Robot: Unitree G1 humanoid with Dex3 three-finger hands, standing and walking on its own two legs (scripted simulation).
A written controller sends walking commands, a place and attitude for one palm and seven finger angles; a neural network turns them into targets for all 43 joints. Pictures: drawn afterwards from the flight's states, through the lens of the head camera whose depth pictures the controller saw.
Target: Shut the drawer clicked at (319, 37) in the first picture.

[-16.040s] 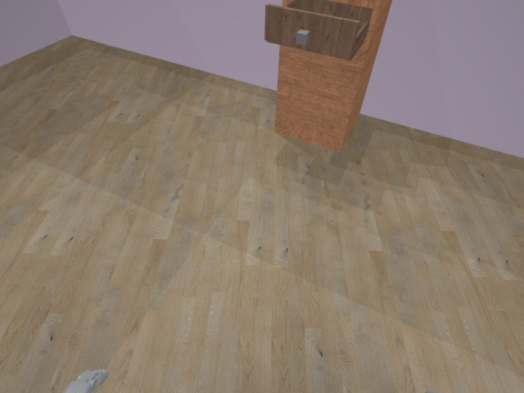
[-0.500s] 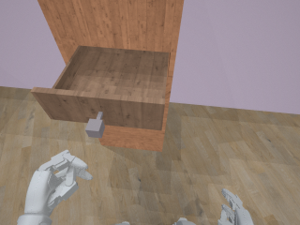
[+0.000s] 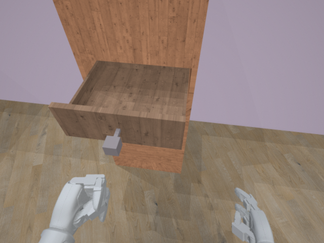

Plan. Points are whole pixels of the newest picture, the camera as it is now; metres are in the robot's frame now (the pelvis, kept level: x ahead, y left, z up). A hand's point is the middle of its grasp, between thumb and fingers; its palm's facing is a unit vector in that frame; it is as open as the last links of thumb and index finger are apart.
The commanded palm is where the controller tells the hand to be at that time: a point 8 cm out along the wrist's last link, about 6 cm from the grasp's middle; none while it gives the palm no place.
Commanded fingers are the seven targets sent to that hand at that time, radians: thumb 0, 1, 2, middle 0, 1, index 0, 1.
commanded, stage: raise the hand and make a fist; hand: left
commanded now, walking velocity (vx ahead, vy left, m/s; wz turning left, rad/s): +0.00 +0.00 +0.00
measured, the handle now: (114, 140) +0.39 +0.16 +0.01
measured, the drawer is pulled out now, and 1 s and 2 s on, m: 0.24 0.24 0.24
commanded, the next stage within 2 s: bring the fist close to the handle in 0.50 s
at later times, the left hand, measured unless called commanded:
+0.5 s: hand (91, 197) +0.19 +0.15 +0.11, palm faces +0.01 -1.00 -0.09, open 3.3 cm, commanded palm +0.16 +0.19 +0.10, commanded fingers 0.00 0.90 0.90 -1.40 -1.60 -1.40 -1.60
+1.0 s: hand (112, 192) +0.22 +0.13 +0.05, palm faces -0.12 -0.99 -0.06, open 3.3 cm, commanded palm +0.21 +0.19 +0.06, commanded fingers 0.00 0.90 0.90 -1.40 -1.60 -1.40 -1.60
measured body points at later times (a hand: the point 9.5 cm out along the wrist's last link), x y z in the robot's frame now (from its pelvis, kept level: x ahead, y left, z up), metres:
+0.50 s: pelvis +0.00 -0.01 +0.01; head +0.01 -0.02 +0.46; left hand +0.19 +0.20 +0.11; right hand +0.17 -0.24 -0.06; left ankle -0.03 +0.09 -0.69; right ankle +0.01 -0.12 -0.69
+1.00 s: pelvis -0.01 -0.02 +0.00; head +0.04 -0.02 +0.45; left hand +0.22 +0.18 +0.06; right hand +0.16 -0.25 -0.08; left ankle -0.03 +0.09 -0.69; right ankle +0.01 -0.12 -0.69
